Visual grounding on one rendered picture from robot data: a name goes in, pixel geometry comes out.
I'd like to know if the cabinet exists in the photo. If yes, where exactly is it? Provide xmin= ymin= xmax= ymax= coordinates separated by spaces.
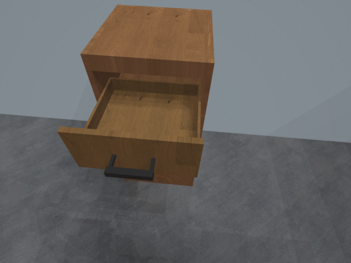
xmin=80 ymin=5 xmax=214 ymax=186

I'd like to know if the drawer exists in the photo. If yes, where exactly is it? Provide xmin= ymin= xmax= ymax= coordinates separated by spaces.
xmin=57 ymin=77 xmax=204 ymax=178

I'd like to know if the handle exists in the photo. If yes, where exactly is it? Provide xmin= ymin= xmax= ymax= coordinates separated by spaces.
xmin=104 ymin=154 xmax=155 ymax=181

